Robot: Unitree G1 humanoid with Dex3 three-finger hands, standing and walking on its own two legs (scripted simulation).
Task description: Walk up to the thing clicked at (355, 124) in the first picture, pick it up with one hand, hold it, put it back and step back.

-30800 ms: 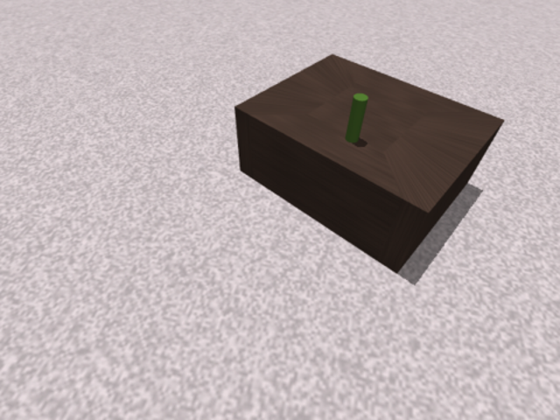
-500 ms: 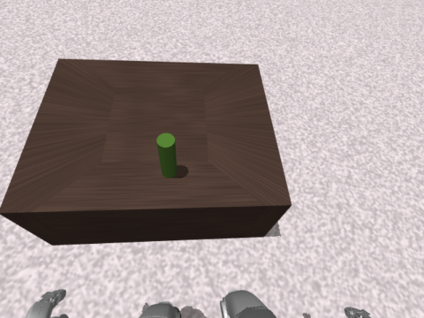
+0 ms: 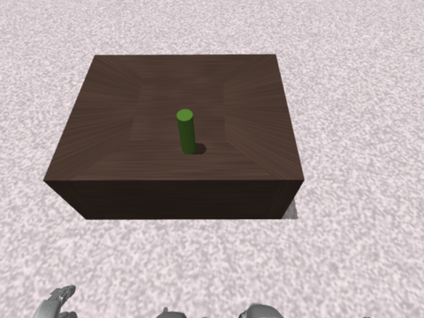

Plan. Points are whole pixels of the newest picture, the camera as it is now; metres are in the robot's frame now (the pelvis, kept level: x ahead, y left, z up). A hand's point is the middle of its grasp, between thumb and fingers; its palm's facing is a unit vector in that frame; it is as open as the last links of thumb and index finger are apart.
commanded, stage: step back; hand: left
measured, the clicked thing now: (187, 133) +0.73 +0.10 -0.27
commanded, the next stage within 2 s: none
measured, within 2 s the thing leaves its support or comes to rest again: neither
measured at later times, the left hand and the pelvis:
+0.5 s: hand out of the picture -0.08 +0.25 -0.14, palm faces -0.07 -0.91 -0.40, open 7.4 cm; pelvis -0.16 -0.02 +0.00, yaw -4 degrees
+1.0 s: hand out of the picture -0.21 +0.25 -0.15, palm faces -0.07 -0.92 -0.38, open 7.4 cm; pelvis -0.33 -0.01 +0.00, yaw -4 degrees
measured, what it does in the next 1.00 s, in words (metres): walks backwards: left foot, then right foot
